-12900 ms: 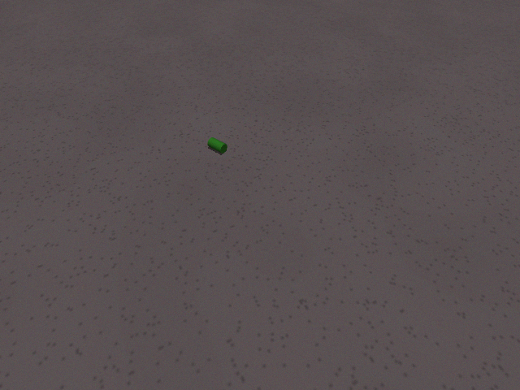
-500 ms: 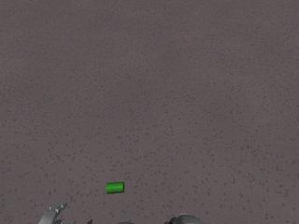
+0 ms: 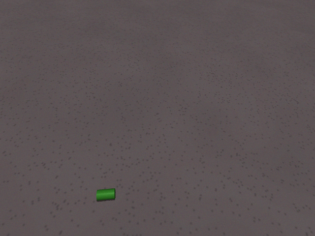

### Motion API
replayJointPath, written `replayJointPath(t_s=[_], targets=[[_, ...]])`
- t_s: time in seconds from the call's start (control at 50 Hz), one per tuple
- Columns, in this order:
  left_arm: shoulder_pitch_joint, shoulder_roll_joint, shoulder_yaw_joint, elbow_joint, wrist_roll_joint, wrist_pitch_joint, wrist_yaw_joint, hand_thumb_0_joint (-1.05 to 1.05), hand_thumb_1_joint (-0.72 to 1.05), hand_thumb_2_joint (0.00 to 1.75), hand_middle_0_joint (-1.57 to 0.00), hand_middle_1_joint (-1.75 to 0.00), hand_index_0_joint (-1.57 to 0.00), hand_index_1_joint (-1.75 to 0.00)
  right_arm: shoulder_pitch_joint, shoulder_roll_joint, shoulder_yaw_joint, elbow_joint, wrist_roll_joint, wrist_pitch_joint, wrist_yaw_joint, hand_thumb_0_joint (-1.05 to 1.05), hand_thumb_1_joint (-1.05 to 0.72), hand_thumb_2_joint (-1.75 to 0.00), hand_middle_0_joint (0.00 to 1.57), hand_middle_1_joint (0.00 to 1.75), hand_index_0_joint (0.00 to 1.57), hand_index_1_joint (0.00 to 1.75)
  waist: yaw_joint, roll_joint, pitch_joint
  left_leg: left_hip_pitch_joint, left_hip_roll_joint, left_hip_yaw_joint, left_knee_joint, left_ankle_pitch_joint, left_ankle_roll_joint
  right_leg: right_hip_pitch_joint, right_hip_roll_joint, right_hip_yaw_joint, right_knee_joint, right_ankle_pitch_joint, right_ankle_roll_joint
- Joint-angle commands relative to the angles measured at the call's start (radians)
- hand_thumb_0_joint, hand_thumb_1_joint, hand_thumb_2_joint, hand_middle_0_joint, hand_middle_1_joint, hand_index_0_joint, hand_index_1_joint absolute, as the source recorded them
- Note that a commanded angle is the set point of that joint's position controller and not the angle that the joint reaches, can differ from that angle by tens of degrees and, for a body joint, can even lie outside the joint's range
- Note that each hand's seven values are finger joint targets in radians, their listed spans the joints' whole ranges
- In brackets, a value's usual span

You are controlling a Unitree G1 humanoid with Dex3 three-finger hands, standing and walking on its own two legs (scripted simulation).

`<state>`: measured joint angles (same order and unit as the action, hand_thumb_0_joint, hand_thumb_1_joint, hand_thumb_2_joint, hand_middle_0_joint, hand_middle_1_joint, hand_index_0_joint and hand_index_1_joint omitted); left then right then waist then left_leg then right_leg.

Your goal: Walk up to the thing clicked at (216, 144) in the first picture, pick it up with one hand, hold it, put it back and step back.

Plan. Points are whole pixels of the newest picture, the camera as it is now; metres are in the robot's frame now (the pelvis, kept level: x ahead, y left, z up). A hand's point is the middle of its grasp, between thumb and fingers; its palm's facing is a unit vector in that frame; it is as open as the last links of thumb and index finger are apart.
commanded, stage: walk up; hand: left
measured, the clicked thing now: (106, 194) +0.47 +0.28 -0.73
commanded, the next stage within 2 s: none
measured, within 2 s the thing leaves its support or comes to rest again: neither
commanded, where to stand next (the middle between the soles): +0.11 +0.02 m, yaw +4 degrees
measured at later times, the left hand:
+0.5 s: hand out of the picture +0.03 +0.27 -0.14, palm faces +0.08 -0.90 -0.44, open 7.4 cm
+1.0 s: hand out of the picture +0.07 +0.28 -0.14, palm faces +0.03 -0.88 -0.47, open 7.4 cm
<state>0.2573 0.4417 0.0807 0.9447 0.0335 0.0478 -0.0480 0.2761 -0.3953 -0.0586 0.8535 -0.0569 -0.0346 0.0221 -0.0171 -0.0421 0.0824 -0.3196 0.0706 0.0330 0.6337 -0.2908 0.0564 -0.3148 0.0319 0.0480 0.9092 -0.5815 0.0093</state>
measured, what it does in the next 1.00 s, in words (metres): steps on the spot: right foot, then left foot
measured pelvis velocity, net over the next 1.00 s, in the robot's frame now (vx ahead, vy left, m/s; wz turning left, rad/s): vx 0.01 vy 0.00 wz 0.09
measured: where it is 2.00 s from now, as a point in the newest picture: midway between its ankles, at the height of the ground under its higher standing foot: outside the picture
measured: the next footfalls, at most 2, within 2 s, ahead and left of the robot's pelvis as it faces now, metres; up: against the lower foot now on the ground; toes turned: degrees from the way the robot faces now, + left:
right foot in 0.08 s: +0.02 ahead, -0.14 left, +0.00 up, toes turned -2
left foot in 0.50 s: +0.18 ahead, +0.13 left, +0.00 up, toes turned +6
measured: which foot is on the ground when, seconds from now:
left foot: down 0.00-0.08, up 0.10-0.48, down 0.50-0.80, up 0.82-1.00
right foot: up 0.00-0.06, down 0.08-0.52, up 0.54-0.78, down 0.80-1.00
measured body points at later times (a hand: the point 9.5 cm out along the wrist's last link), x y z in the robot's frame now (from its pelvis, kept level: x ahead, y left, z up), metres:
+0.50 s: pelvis +0.05 -0.01 -0.01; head +0.08 -0.02 +0.44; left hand +0.03 +0.32 -0.11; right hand +0.16 -0.30 -0.14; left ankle +0.14 +0.12 -0.73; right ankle -0.02 -0.14 -0.73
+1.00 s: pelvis +0.01 +0.00 -0.02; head +0.07 -0.02 +0.43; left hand +0.07 +0.33 -0.11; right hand +0.16 -0.31 -0.15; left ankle -0.01 +0.13 -0.68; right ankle +0.10 -0.12 -0.73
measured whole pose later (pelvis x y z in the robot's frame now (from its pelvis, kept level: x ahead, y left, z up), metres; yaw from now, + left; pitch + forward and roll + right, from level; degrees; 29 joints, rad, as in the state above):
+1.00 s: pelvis +0.01 +0.00 -0.02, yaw +5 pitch -2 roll +1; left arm 0.21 0.37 0.04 0.84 0.06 0.00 0.02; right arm 0.15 -0.43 -0.07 0.86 0.01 0.04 0.01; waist 0.03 0.04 0.15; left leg -0.44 -0.06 -0.07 1.07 -0.53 -0.01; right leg -0.45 -0.06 -0.01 0.77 -0.30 -0.03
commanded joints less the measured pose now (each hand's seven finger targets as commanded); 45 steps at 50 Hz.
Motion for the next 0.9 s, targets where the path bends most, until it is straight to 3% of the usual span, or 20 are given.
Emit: replayJointPath(t_s=[0.0, 0.04, 0.06, 0.08, 0.1, 0.16, 0.3, 0.4, 0.46, 0.48, 0.5, 0.52, 0.6, 0.7, 0.74, 0.76, 0.78, 0.8, 0.82, 0.88], targets=[[0.040, 0.163, 0.051, -0.083, -0.011, -0.082, 0.004, 0.00, 0.90, 0.90, -0.20, -0.30, -0.20, -0.30, 0.000, -0.325, -0.096, -0.083, 0.001, 0.007, 0.002, 0.00, -0.90, -0.90, 0.20, 0.30, 0.20, 0.30, 0.006, 0.303, -0.019, 0.055, 0.168, -0.281, -0.328, -0.384, 0.158, 0.034, -0.007, -0.105, -0.325, 0.044, -0.048], [0.317, 0.169, 0.071, 0.006, -0.010, -0.097, 0.021, 0.00, 0.90, 0.90, -0.20, -0.30, -0.20, -0.30, -0.090, -0.249, -0.077, -0.120, 0.002, 0.029, 0.007, 0.00, -0.90, -0.90, 0.20, 0.30, 0.20, 0.30, 0.145, 0.113, -0.054, -0.183, 0.035, -0.106, -0.018, -0.400, 0.072, 0.394, -0.001, -0.114, -0.597, 0.217, -0.048], [0.358, 0.271, 0.097, -0.003, 0.009, -0.104, 0.032, 0.00, 0.90, 0.90, -0.20, -0.30, -0.20, -0.30, -0.087, -0.159, -0.051, -0.148, 0.016, 0.033, 0.005, 0.00, -0.90, -0.90, 0.20, 0.30, 0.20, 0.30, 0.157, -0.151, -0.019, -0.478, -0.105, -0.019, 0.316, -0.396, 0.005, 0.505, -0.187, 0.271, -0.680, -0.038, -0.089], [0.249, 0.329, 0.097, -0.071, 0.010, -0.112, 0.045, 0.00, 0.90, 0.90, -0.20, -0.30, -0.20, -0.30, -0.145, -0.170, -0.051, -0.184, 0.031, 0.032, 0.000, 0.00, -0.90, -0.90, 0.20, 0.30, 0.20, 0.30, 0.141, -0.083, 0.083, -0.596, -0.116, -0.185, 0.402, -0.253, -0.033, 0.299, -0.431, 0.630, -0.801, -0.380, -0.172], [0.152, 0.341, 0.092, -0.102, 0.001, -0.122, 0.049, 0.00, 0.90, 0.90, -0.20, -0.30, -0.20, -0.30, -0.155, -0.235, -0.067, -0.163, 0.042, 0.027, 0.002, 0.00, -0.90, -0.90, 0.20, 0.30, 0.20, 0.30, 0.100, 0.025, 0.182, -0.537, -0.069, -0.293, 0.412, -0.158, -0.028, 0.147, -0.475, 0.651, -0.846, -0.445, -0.198], [0.056, 0.274, 0.067, -0.120, -0.012, -0.152, 0.057, 0.00, 0.90, 0.90, -0.20, -0.30, -0.20, -0.30, 0.033, -0.257, -0.087, -0.071, 0.049, 0.023, 0.026, 0.00, -0.90, -0.90, 0.20, 0.30, 0.20, 0.30, -0.010, -0.001, 0.130, -0.381, -0.064, -0.259, 0.394, 0.030, -0.055, 0.162, -0.293, 0.278, -0.783, -0.091, -0.073], [0.123, 0.233, 0.063, -0.130, -0.001, -0.165, 0.075, 0.00, 0.90, 0.90, -0.20, -0.30, -0.20, -0.30, -0.016, -0.198, -0.067, -0.100, 0.034, 0.033, 0.057, 0.00, -0.90, -0.90, 0.20, 0.30, 0.20, 0.30, 0.031, -0.112, 0.115, -0.291, -0.040, -0.191, 0.238, 0.082, -0.062, 0.192, -0.281, 0.024, -0.632, 0.470, -0.141], [0.141, 0.213, 0.038, -0.147, -0.020, -0.131, 0.071, 0.00, 0.90, 0.90, -0.20, -0.30, -0.20, -0.30, -0.113, -0.159, -0.045, -0.092, 0.042, 0.022, 0.031, 0.00, -0.90, -0.90, 0.20, 0.30, 0.20, 0.30, 0.082, -0.151, 0.068, -0.078, -0.066, 0.009, 0.022, 0.096, -0.035, 0.157, -0.252, -0.070, -0.464, 0.900, -0.150], [0.131, 0.184, 0.017, -0.163, -0.036, -0.118, 0.077, 0.00, 0.90, 0.90, -0.20, -0.30, -0.20, -0.30, 0.058, -0.203, -0.062, -0.033, 0.037, 0.003, 0.009, 0.00, -0.90, -0.90, 0.20, 0.30, 0.20, 0.30, -0.028, 0.014, -0.082, 0.245, -0.096, 0.012, -0.161, 0.269, 0.018, 0.095, -0.187, -0.115, -0.110, 0.870, -0.098], [0.165, 0.132, -0.001, -0.179, -0.047, -0.122, 0.080, 0.00, 0.90, 0.90, -0.20, -0.30, -0.20, -0.30, 0.127, -0.272, -0.085, -0.025, 0.029, -0.003, -0.005, 0.00, -0.90, -0.90, 0.20, 0.30, 0.20, 0.30, -0.053, 0.194, -0.164, 0.392, 0.057, -0.192, -0.139, 0.484, 0.092, -0.049, -0.105, -0.140, 0.140, 0.617, -0.044], [0.203, 0.112, -0.003, -0.184, -0.070, -0.112, 0.086, 0.00, 0.90, 0.90, -0.20, -0.30, -0.20, -0.30, 0.155, -0.336, -0.095, -0.045, 0.046, -0.006, -0.012, 0.00, -0.90, -0.90, 0.20, 0.30, 0.20, 0.30, -0.053, 0.303, -0.267, 0.486, 0.289, -0.583, -0.193, 0.581, 0.277, -0.198, 0.048, -0.110, 0.328, 0.083, -0.020], [0.146, 0.172, 0.005, -0.163, -0.052, -0.097, 0.093, 0.00, 0.90, 0.90, -0.20, -0.30, -0.20, -0.30, 0.134, -0.319, -0.103, -0.048, 0.074, -0.001, -0.014, 0.00, -0.90, -0.90, 0.20, 0.30, 0.20, 0.30, -0.054, 0.165, -0.269, 0.331, 0.314, -0.582, -0.236, 0.438, 0.309, -0.126, -0.021, 0.017, 0.381, -0.036, -0.043], [0.165, 0.151, -0.003, -0.117, -0.048, -0.092, 0.081, 0.00, 0.90, 0.90, -0.20, -0.30, -0.20, -0.30, -0.094, -0.219, -0.053, -0.097, 0.052, 0.012, -0.029, 0.00, -0.90, -0.90, 0.20, 0.30, 0.20, 0.30, 0.032, 0.171, -0.060, -0.014, 0.155, -0.218, -0.216, 0.216, 0.183, -0.069, -0.093, -0.002, 0.117, 0.046, -0.049], [0.161, 0.126, 0.018, -0.094, -0.044, -0.075, 0.101, 0.00, 0.90, 0.90, -0.20, -0.30, -0.20, -0.30, -0.141, -0.226, -0.050, -0.121, 0.048, 0.055, -0.025, 0.00, -0.90, -0.90, 0.20, 0.30, 0.20, 0.30, 0.035, 0.255, -0.123, -0.026, 0.191, -0.228, -0.068, 0.643, 0.183, 0.022, -0.032, -0.092, -0.072, 0.196, -0.015], [0.181, 0.139, 0.030, -0.093, -0.033, -0.072, 0.102, 0.00, 0.90, 0.90, -0.20, -0.30, -0.20, -0.30, -0.198, -0.211, -0.051, -0.141, 0.063, 0.075, -0.027, 0.00, -0.90, -0.90, 0.20, 0.30, 0.20, 0.30, 0.066, 0.235, -0.165, -0.072, 0.150, -0.202, 0.010, 0.503, 0.122, 0.074, -0.037, -0.081, -0.177, 0.336, -0.039], [0.178, 0.172, 0.039, -0.102, -0.018, -0.072, 0.101, 0.00, 0.90, 0.90, -0.20, -0.30, -0.20, -0.30, -0.216, -0.189, -0.049, -0.152, 0.068, 0.085, -0.028, 0.00, -0.90, -0.90, 0.20, 0.30, 0.20, 0.30, 0.077, 0.165, -0.149, -0.151, 0.111, -0.187, 0.081, 0.340, 0.075, 0.089, -0.097, -0.001, -0.233, 0.407, -0.071], [0.143, 0.251, 0.060, -0.128, 0.000, -0.074, 0.098, 0.00, 0.90, 0.90, -0.20, -0.30, -0.20, -0.30, -0.197, -0.145, -0.042, -0.156, 0.076, 0.094, -0.030, 0.00, -0.90, -0.90, 0.20, 0.30, 0.20, 0.30, 0.072, -0.093, -0.099, -0.268, -0.054, -0.111, 0.307, 0.034, -0.007, 0.043, -0.320, 0.329, -0.430, 0.527, -0.158], [0.059, 0.341, 0.071, -0.164, 0.000, -0.071, 0.095, 0.00, 0.90, 0.90, -0.20, -0.30, -0.20, -0.30, -0.215, -0.163, -0.054, -0.158, 0.066, 0.108, -0.044, 0.00, -0.90, -0.90, 0.20, 0.30, 0.20, 0.30, 0.074, -0.218, -0.078, -0.216, -0.158, -0.133, 0.583, -0.355, -0.024, -0.150, -0.525, 0.546, -0.562, 0.625, -0.327], [0.002, 0.334, 0.069, -0.192, 0.003, -0.079, 0.101, 0.00, 0.90, 0.90, -0.20, -0.30, -0.20, -0.30, -0.202, -0.197, -0.071, -0.151, 0.054, 0.119, -0.050, 0.00, -0.90, -0.90, 0.20, 0.30, 0.20, 0.30, 0.053, -0.148, -0.038, -0.198, -0.145, -0.238, 0.732, -0.350, -0.037, -0.210, -0.525, 0.563, -0.554, 0.652, -0.357], [-0.105, 0.209, 0.046, -0.200, 0.011, -0.083, 0.107, 0.00, 0.90, 0.90, -0.20, -0.30, -0.20, -0.30, -0.052, -0.201, -0.069, -0.072, 0.082, 0.088, -0.041, 0.00, -0.90, -0.90, 0.20, 0.30, 0.20, 0.30, -0.009, -0.090, -0.114, -0.198, -0.151, -0.190, 0.730, -0.177, -0.051, -0.067, -0.309, 0.245, -0.430, 0.426, -0.238]])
